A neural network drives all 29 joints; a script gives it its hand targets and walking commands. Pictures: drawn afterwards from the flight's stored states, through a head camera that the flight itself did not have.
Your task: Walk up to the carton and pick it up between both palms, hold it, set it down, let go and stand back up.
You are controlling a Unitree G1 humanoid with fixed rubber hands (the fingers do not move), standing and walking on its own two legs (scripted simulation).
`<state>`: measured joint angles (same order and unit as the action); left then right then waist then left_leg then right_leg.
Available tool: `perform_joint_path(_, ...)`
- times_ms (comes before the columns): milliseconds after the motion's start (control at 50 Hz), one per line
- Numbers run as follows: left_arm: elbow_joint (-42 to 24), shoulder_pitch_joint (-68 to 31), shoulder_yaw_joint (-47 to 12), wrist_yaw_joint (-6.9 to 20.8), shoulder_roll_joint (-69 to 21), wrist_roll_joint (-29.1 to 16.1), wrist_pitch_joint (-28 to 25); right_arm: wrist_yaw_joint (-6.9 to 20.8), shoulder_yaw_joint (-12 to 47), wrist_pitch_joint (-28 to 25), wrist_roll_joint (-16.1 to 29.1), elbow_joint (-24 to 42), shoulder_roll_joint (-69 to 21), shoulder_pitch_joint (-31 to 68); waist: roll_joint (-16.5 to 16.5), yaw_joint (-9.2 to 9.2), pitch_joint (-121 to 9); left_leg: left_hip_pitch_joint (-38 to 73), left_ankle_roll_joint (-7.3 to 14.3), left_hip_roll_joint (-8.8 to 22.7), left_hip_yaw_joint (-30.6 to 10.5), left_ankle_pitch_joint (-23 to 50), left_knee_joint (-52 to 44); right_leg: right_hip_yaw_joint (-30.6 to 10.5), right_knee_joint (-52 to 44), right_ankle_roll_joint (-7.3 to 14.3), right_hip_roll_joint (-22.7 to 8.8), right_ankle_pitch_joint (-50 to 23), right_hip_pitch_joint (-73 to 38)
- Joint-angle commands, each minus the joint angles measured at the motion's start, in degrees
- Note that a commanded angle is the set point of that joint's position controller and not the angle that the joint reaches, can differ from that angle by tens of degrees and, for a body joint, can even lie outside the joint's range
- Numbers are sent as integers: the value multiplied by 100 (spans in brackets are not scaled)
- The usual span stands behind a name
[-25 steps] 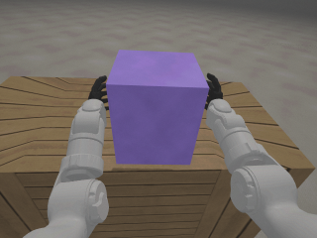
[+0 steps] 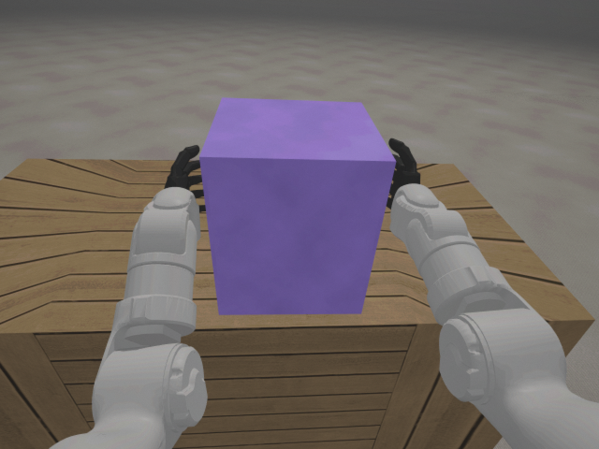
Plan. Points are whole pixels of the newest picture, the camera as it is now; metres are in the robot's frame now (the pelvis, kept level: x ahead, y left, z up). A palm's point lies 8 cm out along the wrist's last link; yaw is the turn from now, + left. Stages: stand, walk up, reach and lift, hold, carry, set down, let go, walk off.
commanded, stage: reach and lift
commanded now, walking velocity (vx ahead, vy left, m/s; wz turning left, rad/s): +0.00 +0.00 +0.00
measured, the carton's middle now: (291, 206) +0.43 +0.05 +0.18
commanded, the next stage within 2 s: hold in 0.48 s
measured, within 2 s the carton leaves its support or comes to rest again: neither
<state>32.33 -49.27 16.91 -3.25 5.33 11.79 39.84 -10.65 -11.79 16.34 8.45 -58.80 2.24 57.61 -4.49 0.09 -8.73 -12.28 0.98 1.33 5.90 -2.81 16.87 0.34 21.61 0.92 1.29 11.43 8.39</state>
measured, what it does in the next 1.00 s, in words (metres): stands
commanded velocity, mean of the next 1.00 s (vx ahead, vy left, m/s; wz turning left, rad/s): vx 0.00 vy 0.00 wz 0.00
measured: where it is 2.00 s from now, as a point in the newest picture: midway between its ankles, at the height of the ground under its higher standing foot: outside the picture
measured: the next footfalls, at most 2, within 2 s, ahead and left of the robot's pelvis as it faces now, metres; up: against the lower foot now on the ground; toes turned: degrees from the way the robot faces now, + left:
none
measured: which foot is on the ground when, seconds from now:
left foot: down 0.00-1.00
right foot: down 0.00-1.00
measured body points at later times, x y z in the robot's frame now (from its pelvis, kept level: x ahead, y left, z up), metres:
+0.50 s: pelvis +0.00 +0.00 +0.00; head -0.07 +0.02 +0.44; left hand +0.39 +0.19 +0.24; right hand +0.42 -0.11 +0.25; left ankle +0.07 +0.11 -0.75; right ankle +0.00 -0.10 -0.75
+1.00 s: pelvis +0.00 +0.00 +0.00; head -0.07 +0.02 +0.44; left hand +0.38 +0.20 +0.25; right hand +0.41 -0.10 +0.27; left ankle +0.07 +0.11 -0.75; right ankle +0.00 -0.10 -0.75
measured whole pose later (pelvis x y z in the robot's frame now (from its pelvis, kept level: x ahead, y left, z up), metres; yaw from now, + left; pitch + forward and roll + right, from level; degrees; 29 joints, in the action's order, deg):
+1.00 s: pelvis +0.00 +0.00 +0.00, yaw +0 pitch -2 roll +0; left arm 19.1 -48.1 15.8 -4.0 5.3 9.5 49.4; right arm -13.6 -5.4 29.9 15.8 -44.3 5.5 58.5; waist -2.3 0.1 -8.7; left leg -12.3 1.0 1.3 5.7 -3.7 18.0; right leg 0.3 21.4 0.9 1.3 11.6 7.7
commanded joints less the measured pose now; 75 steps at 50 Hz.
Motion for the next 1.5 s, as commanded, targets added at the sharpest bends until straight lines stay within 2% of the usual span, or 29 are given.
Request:
perform_joint_path(0, -1335, -4907, -2307, 544, -3852, -1052, -466, 891, 1560, -32, 705, 2165, -2880, 5108, 856, 417, -2246, 2506, -205, -136, -507, 241, 195, 257, -824, -300, 144, -282, 347)
perform_joint_path(180, -1443, -4843, -2300, 559, -3765, -1053, -324, 821, 1639, 157, 851, 2164, -2805, 4978, 869, 483, -2176, 2499, -213, -134, -513, 266, 206, 227, -844, -316, 146, -332, 337)
perform_joint_path(360, -1751, -4928, -2476, 581, -3763, -1236, -218, 699, 1923, 378, 1104, 2659, -2941, 5037, 800, 545, -2452, 2535, -198, -175, -545, 490, 301, 172, -831, -363, 151, -637, 204)
perform_joint_path(480, -1864, -4883, -2410, 643, -3646, -1202, -70, 619, 1984, 632, 1197, 2665, -2898, 4835, 767, 598, -2317, 2448, -181, -182, -548, 376, 267, 135, -850, -382, 147, -635, 160)
perform_joint_path(660, -2364, -5070, -2713, 652, -3730, -1426, 84, 504, 2253, 921, 1490, 3294, -3007, 4890, 829, 675, -2708, 2469, -210, -198, -614, 539, 360, 77, -783, -387, 165, -941, 59)
perform_joint_path(780, -2316, -4914, -2551, 752, -3597, -1296, 286, 470, 2151, 1201, 1471, 3060, -2854, 4537, 792, 743, -2308, 2250, -194, -159, -613, 151, 225, 30, -823, -366, 159, -683, 74)
perform_joint_path(920, -2887, -5100, -2966, 722, -3756, -1592, 362, 391, 2442, 1343, 1762, 3875, -3006, 4777, 871, 788, -2948, 2368, -241, -175, -671, 546, 389, -8, -700, -365, 190, -1212, -113)
perform_joint_path(980, -2988, -5092, -2944, 722, -3705, -1592, 422, 367, 2425, 1490, 1781, 3725, -2971, 4484, 896, 843, -2798, 2345, -257, -158, -692, 466, 361, -26, -713, -364, 195, -1173, -25)
perform_joint_path(1060, -2607, -4871, -2603, 847, -3507, -1344, 562, 381, 2184, 1670, 1622, 3201, -2795, 4177, 817, 855, -2174, 2027, -218, -124, -650, -123, 155, -60, -779, -353, 160, -682, 35)
perform_joint_path(1140, -2633, -4985, -2660, 916, -3606, -1407, 568, 395, 2146, 1657, 1623, 3405, -2844, 4482, 799, 854, -2338, 1966, -206, -111, -646, -166, 150, -85, -744, -325, 151, -658, -21)
perform_joint_path(1260, -3250, -5114, -3007, 802, -3745, -1689, 514, 342, 2438, 1678, 1889, 3971, -2983, 4469, 920, 871, -3032, 2294, -284, -136, -709, 534, 383, -84, -624, -332, 209, -1363, -145)
perform_joint_path(1400, -2695, -4847, -2588, 963, -3503, -1423, 655, 319, 2176, 1861, 1706, 3436, -2809, 4231, 724, 895, -2264, 1936, -213, -110, -649, -117, 169, -118, -725, -346, 163, -825, -88)
perform_joint_path(1480, -2874, -5156, -2669, 965, -3558, -1527, 574, 344, 2170, 1841, 1702, 3541, -2924, 4430, 762, 884, -2481, 1918, -213, -100, -665, -127, 177, -125, -681, -324, 156, -804, -80)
